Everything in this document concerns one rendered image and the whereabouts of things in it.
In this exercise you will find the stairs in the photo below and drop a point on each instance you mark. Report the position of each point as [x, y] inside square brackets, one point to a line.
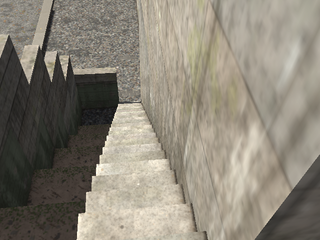
[135, 194]

